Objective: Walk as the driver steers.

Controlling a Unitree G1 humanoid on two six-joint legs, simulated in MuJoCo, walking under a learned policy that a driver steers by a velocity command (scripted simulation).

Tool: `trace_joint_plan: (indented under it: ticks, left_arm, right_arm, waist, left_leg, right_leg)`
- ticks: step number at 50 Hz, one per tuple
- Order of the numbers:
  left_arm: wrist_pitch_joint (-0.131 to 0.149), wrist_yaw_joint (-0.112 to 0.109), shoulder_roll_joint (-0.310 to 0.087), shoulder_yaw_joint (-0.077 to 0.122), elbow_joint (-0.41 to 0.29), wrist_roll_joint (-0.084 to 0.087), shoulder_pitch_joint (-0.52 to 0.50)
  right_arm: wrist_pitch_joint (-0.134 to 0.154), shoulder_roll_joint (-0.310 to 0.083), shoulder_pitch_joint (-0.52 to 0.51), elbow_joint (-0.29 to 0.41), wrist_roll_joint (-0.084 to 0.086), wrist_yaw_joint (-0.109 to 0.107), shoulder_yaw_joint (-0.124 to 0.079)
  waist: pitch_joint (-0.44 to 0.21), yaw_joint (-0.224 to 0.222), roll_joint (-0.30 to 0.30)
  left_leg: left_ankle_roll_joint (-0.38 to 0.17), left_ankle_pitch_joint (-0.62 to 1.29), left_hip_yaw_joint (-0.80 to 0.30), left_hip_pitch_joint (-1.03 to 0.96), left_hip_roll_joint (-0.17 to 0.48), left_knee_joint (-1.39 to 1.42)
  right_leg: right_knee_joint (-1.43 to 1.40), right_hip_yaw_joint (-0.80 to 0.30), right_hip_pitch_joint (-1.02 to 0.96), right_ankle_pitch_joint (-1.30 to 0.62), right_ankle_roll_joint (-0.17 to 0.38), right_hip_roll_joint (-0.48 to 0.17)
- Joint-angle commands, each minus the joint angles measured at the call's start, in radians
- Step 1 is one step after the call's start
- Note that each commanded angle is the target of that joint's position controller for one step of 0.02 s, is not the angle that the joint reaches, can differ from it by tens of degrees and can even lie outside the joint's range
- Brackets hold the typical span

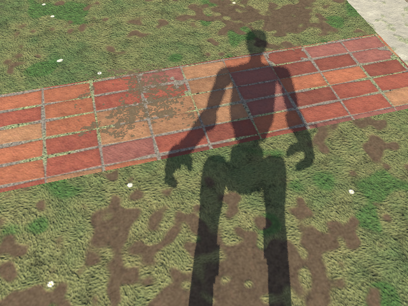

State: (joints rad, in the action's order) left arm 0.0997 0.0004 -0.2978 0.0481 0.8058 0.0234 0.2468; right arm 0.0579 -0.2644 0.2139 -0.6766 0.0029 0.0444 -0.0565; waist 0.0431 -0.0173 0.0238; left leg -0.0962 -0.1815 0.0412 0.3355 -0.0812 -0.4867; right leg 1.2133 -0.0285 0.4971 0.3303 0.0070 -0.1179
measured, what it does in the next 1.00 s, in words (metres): walks ahead, turning right: right foot, then left foot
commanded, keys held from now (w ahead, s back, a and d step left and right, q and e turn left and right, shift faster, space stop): w+e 0.84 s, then e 0.10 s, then no key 0.02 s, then e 0.04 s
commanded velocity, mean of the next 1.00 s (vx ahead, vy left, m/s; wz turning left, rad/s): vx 0.48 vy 0.00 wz -0.44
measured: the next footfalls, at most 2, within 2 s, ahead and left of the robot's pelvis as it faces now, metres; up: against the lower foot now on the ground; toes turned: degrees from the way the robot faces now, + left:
right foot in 0.42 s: +0.39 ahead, -0.17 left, +0.00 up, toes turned -13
left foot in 0.90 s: +0.71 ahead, -0.07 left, +0.00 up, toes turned -32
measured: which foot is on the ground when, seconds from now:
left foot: down 0.00-0.44, up 0.46-0.88, down 0.90-1.00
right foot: up 0.00-0.40, down 0.42-0.90, up 0.92-1.00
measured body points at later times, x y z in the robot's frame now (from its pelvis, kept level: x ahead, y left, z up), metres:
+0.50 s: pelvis +0.28 -0.08 -0.02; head +0.32 -0.08 +0.43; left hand +0.51 +0.14 -0.11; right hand +0.28 -0.36 -0.14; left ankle +0.11 +0.08 -0.64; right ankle +0.35 -0.16 -0.73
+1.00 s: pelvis +0.55 -0.11 -0.01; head +0.59 -0.12 +0.44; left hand +0.77 +0.10 -0.12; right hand +0.60 -0.43 -0.08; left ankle +0.67 -0.05 -0.73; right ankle +0.38 -0.16 -0.64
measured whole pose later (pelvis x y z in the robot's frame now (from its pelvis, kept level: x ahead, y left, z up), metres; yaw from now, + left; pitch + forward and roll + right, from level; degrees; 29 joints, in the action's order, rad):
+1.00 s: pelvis +0.55 -0.11 -0.01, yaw -32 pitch +3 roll +0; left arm 0.01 -0.02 -0.31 0.06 0.68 0.02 0.32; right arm 0.10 -0.26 0.09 -0.66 -0.02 0.01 -0.05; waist 0.02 -0.04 0.03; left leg -0.01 -0.16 0.01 0.43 -0.01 -0.54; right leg 1.18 -0.14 0.39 0.54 -0.02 0.09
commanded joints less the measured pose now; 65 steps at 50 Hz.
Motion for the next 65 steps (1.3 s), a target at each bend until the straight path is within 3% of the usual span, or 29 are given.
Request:
trace_joint_plan:
  ticks: [1,5,9,15,18,20,21,22,23,24,25,26,27,30,36,39,41,43,44,45,46,47,48,49,50,52,55,58,65]
  left_arm:
    - [-0.023,-0.004,-0.086,0.027,-0.024,-0.003,0.095]
    - [-0.035,-0.008,-0.062,0.026,-0.05,-0.003,-0.005]
    - [-0.022,0.01,-0.042,0.021,-0.07,0.0,-0.086]
    - [-0.016,0.054,-0.01,0.003,-0.155,-0.004,-0.224]
    - [-0.019,0.072,-0.03,0.012,-0.19,-0.004,-0.202]
    - [-0.028,0.068,-0.09,0.043,-0.172,-0.004,-0.045]
    - [-0.03,0.055,-0.147,0.073,-0.142,-0.004,0.112]
    - [-0.041,0.032,-0.253,0.1,-0.125,-0.005,0.226]
    - [-0.029,0.034,-0.263,0.093,-0.145,-0.003,0.205]
    - [-0.028,0.033,-0.183,0.074,-0.146,-0.009,0.217]
    - [-0.026,0.03,-0.146,0.063,-0.153,-0.01,0.16]
    - [-0.026,0.032,-0.126,0.055,-0.168,-0.006,0.088]
    - [-0.026,0.029,-0.101,0.047,-0.185,-0.01,0.034]
    - [-0.024,0.019,-0.107,0.047,-0.202,-0.016,-0.008]
    - [-0.04,-0.01,-0.143,0.057,-0.168,-0.001,0.066]
    - [-0.05,-0.012,-0.15,0.06,-0.15,0.005,0.111]
    - [-0.055,-0.016,-0.141,0.058,-0.146,0.006,0.117]
    - [-0.062,-0.019,-0.138,0.061,-0.154,0.001,0.086]
    - [-0.066,-0.02,-0.116,0.054,-0.166,-0.001,0.062]
    - [-0.064,-0.02,-0.067,0.037,-0.193,-0.012,0.044]
    - [-0.059,-0.023,-0.004,0.018,-0.205,-0.011,0.194]
    - [-0.055,-0.022,-0.082,0.025,-0.203,-0.003,0.25]
    - [-0.066,-0.024,-0.151,0.046,-0.191,0.002,0.177]
    - [-0.08,-0.027,-0.165,0.053,-0.208,-0.004,0.094]
    - [-0.093,-0.028,-0.157,0.056,-0.22,-0.011,0.054]
    - [-0.118,-0.025,-0.104,0.051,-0.221,-0.002,0.071]
    - [-0.133,-0.027,-0.06,0.04,-0.241,-0.005,0.043]
    - [-0.137,-0.017,-0.061,0.039,-0.255,-0.01,0.001]
    - [-0.151,0.019,-0.081,0.053,-0.314,-0.009,-0.12]
  right_arm:
    - [0.045,-0.106,0.006,0.037,-0.008,-0.002,-0.031]
    - [0.055,-0.111,0.055,-0.019,-0.018,-0.021,-0.034]
    - [0.055,-0.123,0.062,-0.045,-0.016,-0.036,-0.032]
    - [0.024,-0.144,0.128,-0.106,-0.004,-0.052,-0.04]
    - [0.0,-0.18,0.098,-0.101,0.002,-0.067,-0.047]
    - [-0.013,-0.208,0.078,-0.093,0.003,-0.079,-0.052]
    - [-0.012,-0.206,0.059,-0.085,0.009,-0.084,-0.048]
    - [0.009,-0.127,0.122,-0.059,-0.023,-0.078,-0.019]
    - [0.047,-0.046,0.178,-0.025,-0.024,-0.052,0.013]
    - [0.08,-0.141,0.057,-0.013,0.014,-0.032,-0.009]
    - [0.093,-0.149,-0.02,0.021,0.036,-0.025,-0.007]
    - [0.095,-0.134,-0.035,0.02,0.019,-0.031,-0.005]
    - [0.086,-0.144,-0.027,0.017,-0.004,-0.038,-0.014]
    - [0.051,-0.122,0.024,0.012,-0.02,-0.044,-0.016]
    - [0.044,-0.066,-0.179,0.06,-0.017,-0.047,0.007]
    - [0.057,-0.088,-0.247,0.081,0.0,-0.034,0.0]
    - [0.067,-0.118,-0.245,0.085,0.003,-0.026,-0.013]
    - [0.077,-0.143,-0.185,0.073,0.001,-0.026,-0.029]
    - [0.083,-0.16,-0.111,0.058,-0.011,-0.032,-0.041]
    - [0.088,-0.21,0.003,0.053,-0.036,-0.04,-0.055]
    - [0.075,-0.282,0.096,0.042,-0.057,-0.046,-0.07]
    - [0.06,-0.239,0.122,0.027,-0.024,-0.038,-0.065]
    - [0.05,-0.159,0.076,0.051,-0.016,-0.042,-0.043]
    - [0.036,-0.121,0.025,0.06,-0.019,-0.046,-0.028]
    - [0.026,-0.102,-0.017,0.057,-0.018,-0.046,-0.019]
    - [0.02,-0.109,-0.057,0.038,-0.023,-0.046,-0.019]
    - [0.015,-0.154,-0.076,0.011,-0.025,-0.053,-0.036]
    - [-0.003,-0.174,-0.096,-0.004,-0.012,-0.066,-0.044]
    - [-0.033,-0.222,-0.089,-0.039,0.015,-0.057,-0.059]
  waist:
    - [-0.114,-0.019,-0.076]
    - [-0.039,0.015,-0.069]
    - [-0.008,0.051,-0.074]
    - [0.049,0.105,-0.056]
    - [-0.002,0.064,-0.095]
    - [-0.111,-0.029,-0.131]
    - [-0.191,-0.12,-0.096]
    - [-0.307,-0.118,0.107]
    - [-0.445,-0.044,0.237]
    - [-0.409,-0.117,0.106]
    - [-0.258,-0.097,0.045]
    - [-0.158,-0.042,-0.061]
    - [-0.12,-0.005,-0.06]
    - [-0.088,0.047,-0.004]
    - [-0.063,-0.03,0.053]
    - [-0.066,-0.058,0.073]
    - [-0.07,-0.047,0.084]
    - [-0.068,-0.003,0.116]
    - [-0.105,0.041,0.114]
    - [-0.231,0.093,0.052]
    - [-0.382,0.051,-0.219]
    - [-0.437,0.044,-0.336]
    - [-0.316,0.069,-0.205]
    - [-0.233,0.068,-0.123]
    - [-0.166,0.051,-0.095]
    - [-0.105,0.007,-0.14]
    - [-0.112,0.004,-0.166]
    - [-0.154,0.011,-0.144]
    - [-0.105,0.047,-0.156]
  left_leg:
    - [-0.166,0.317,-0.238,-0.152,0.284,0.278]
    - [-0.126,0.365,-0.11,-0.178,0.266,0.324]
    - [-0.073,0.318,-0.021,-0.24,0.261,0.352]
    - [-0.065,0.438,0.036,-0.455,0.337,0.294]
    - [-0.038,0.805,0.08,-0.488,0.344,0.156]
    - [-0.011,1.068,0.11,-0.452,0.327,-0.085]
    - [0.024,0.961,0.132,-0.323,0.284,-0.314]
    - [0.068,0.365,0.135,-0.011,0.189,-0.666]
    - [0.106,-0.405,-0.057,0.347,-0.015,-0.953]
    - [0.076,-0.348,-0.186,0.454,0.057,-0.981]
    - [0.059,-0.259,-0.164,0.485,0.099,-0.91]
    - [0.062,-0.204,-0.148,0.447,0.141,-0.811]
    - [0.076,-0.168,-0.142,0.38,0.17,-0.729]
    - [0.126,-0.121,-0.115,0.285,0.186,-0.622]
    - [0.171,0.216,-0.079,0.206,0.113,-0.188]
    - [0.163,0.244,-0.097,0.171,0.081,-0.077]
    - [0.141,0.189,-0.121,0.151,0.074,-0.02]
    - [0.104,0.125,-0.117,0.076,0.068,0.026]
    - [0.076,0.175,-0.103,-0.039,0.077,0.077]
    - [0.012,0.311,-0.205,-0.271,0.215,0.035]
    - [-0.162,0.532,-0.541,-0.638,0.479,0.0]
    - [-0.227,0.433,-0.77,-0.673,0.572,0.048]
    - [-0.187,0.411,-0.636,-0.563,0.512,0.064]
    - [-0.147,0.468,-0.468,-0.447,0.461,0.062]
    - [-0.128,0.546,-0.361,-0.337,0.408,0.074]
    - [-0.102,0.531,-0.225,-0.174,0.339,0.135]
    - [-0.14,0.579,-0.15,-0.158,0.358,0.19]
    - [-0.142,0.524,-0.086,-0.188,0.378,0.204]
    - [-0.096,0.329,-0.008,-0.227,0.406,0.163]
  right_leg:
    - [-0.029,-0.038,0.101,-0.106,-0.009,-0.058]
    - [-0.183,-0.074,0.221,-0.286,-0.025,-0.032]
    - [-0.414,-0.065,0.221,-0.478,-0.007,0.017]
    - [-0.573,0.01,0.318,-0.385,0.033,0.038]
    - [-0.594,0.102,0.205,-0.231,0.078,0.1]
    - [-0.598,0.147,-0.038,-0.164,0.128,0.177]
    - [-0.68,0.104,-0.297,-0.245,0.172,0.187]
    - [-0.655,-0.222,-0.644,-0.326,0.271,-0.036]
    - [-0.823,-0.794,-0.913,-0.159,0.46,-0.229]
    - [-0.887,-0.733,-0.896,-0.073,0.397,-0.198]
    - [-0.9,-0.585,-0.753,-0.104,0.348,-0.164]
    - [-0.916,-0.477,-0.583,-0.208,0.318,-0.122]
    - [-0.934,-0.408,-0.468,-0.305,0.305,-0.09]
    - [-0.982,-0.313,-0.294,-0.444,0.308,-0.035]
    - [-0.949,-0.205,-0.207,-0.374,0.227,0.059]
    - [-0.905,-0.282,-0.264,-0.291,0.212,0.029]
    - [-0.852,-0.356,-0.329,-0.248,0.199,0.003]
    - [-0.774,-0.4,-0.356,-0.306,0.172,0.004]
    - [-0.676,-0.375,-0.345,-0.387,0.134,0.053]
    - [-0.448,-0.311,-0.259,-0.336,0.086,0.111]
    - [-0.111,-0.178,0.057,0.168,0.006,0.256]
    - [0.084,-0.169,0.204,0.35,-0.023,0.213]
    - [0.16,-0.178,0.24,0.276,-0.046,0.17]
    - [0.156,-0.133,0.236,0.214,-0.06,0.14]
    - [0.117,-0.11,0.216,0.183,-0.069,0.114]
    - [0.015,-0.063,0.123,0.136,-0.069,0.082]
    - [-0.111,-0.026,0.105,0.063,-0.081,0.074]
    - [-0.235,-0.017,0.063,-0.06,-0.076,0.052]
    - [-0.507,0.055,-0.043,-0.068,-0.018,0.067]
